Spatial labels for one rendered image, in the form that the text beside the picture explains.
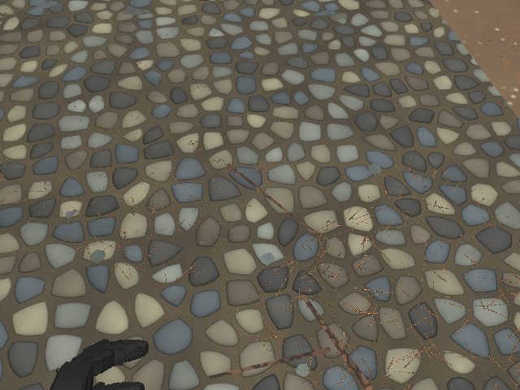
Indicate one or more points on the robot left hand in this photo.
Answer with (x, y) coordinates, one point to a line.
(99, 357)

